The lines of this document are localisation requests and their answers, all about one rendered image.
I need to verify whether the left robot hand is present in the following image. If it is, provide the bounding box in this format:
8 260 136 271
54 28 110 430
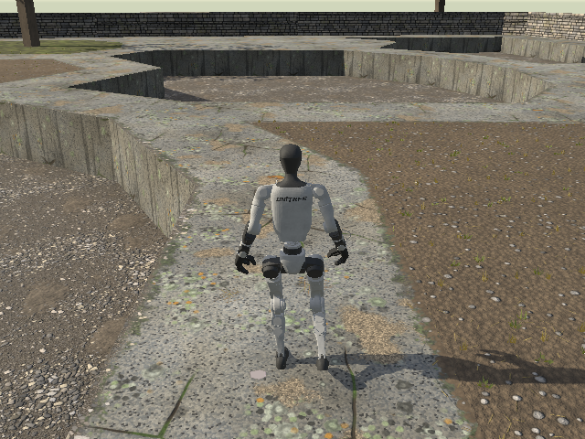
235 254 256 274

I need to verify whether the left robot upper arm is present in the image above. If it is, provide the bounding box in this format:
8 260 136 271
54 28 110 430
247 184 272 235

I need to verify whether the right robot hand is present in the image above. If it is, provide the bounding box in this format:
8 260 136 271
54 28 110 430
327 248 349 265

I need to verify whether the left robot forearm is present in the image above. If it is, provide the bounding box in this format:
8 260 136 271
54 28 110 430
237 221 256 258

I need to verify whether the right robot forearm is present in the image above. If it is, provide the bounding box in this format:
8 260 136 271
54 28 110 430
329 219 346 251

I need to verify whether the humanoid robot torso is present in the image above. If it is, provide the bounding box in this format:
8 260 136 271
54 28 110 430
271 179 313 274

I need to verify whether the robot right shin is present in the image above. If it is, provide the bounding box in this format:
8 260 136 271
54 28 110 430
313 297 326 359

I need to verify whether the right robot upper arm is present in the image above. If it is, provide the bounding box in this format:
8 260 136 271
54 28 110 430
310 183 338 233

